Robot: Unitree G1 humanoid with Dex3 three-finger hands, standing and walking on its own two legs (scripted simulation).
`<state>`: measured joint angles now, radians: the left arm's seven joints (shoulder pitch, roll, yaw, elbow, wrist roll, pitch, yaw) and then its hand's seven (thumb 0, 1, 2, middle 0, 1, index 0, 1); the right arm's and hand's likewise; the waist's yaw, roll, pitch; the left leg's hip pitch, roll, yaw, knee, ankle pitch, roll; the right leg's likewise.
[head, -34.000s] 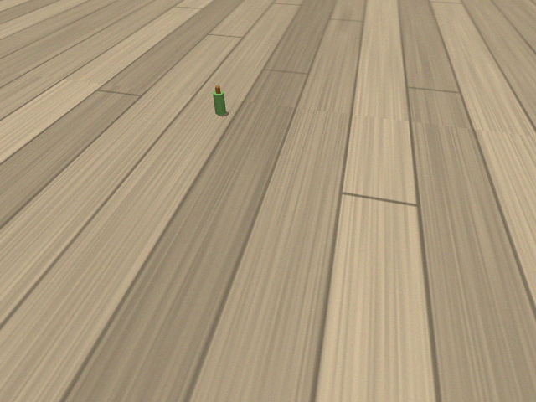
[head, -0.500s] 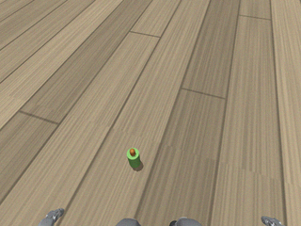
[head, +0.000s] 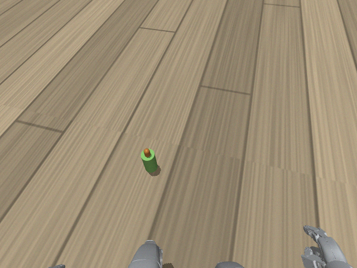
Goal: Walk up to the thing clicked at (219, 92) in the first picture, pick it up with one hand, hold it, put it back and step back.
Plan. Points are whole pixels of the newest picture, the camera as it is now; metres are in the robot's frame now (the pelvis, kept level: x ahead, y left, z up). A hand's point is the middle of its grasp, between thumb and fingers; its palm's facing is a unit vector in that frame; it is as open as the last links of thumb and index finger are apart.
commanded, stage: step back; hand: left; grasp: from the side
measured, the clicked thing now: (148, 158) +0.70 +0.21 -0.64
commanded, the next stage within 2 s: stand in 1.82 s
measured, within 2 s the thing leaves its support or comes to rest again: neither
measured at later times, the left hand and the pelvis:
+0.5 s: hand out of the picture -0.05 +0.23 -0.13, palm faces +0.08 -0.94 -0.34, open 7.4 cm; pelvis -0.16 -0.03 +0.02, yaw +4 degrees
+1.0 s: hand out of the picture -0.25 +0.21 -0.11, palm faces +0.11 -0.88 -0.46, open 7.4 cm; pelvis -0.28 -0.08 +0.01, yaw +6 degrees
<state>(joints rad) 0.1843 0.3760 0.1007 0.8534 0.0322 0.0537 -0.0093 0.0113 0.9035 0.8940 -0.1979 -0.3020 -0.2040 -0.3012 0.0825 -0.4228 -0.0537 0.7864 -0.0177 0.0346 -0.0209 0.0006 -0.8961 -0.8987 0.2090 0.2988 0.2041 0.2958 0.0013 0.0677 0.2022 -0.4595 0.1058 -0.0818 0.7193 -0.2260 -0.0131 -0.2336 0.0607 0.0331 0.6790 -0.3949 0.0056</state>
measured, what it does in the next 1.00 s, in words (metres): walks backwards: left foot, then right foot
